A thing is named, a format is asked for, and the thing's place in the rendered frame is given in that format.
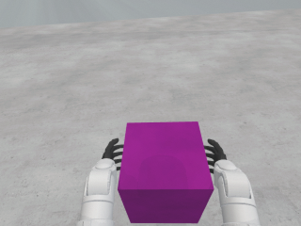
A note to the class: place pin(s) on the robot left hand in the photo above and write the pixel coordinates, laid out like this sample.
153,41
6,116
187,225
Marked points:
109,151

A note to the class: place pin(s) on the carton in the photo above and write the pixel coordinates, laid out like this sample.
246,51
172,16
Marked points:
164,173

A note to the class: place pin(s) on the robot left forearm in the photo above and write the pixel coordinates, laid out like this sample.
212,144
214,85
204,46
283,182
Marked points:
99,195

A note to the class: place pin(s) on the robot right forearm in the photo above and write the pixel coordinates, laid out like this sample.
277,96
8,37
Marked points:
235,195

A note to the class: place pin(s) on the robot right hand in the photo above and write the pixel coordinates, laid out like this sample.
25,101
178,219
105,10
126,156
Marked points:
218,153

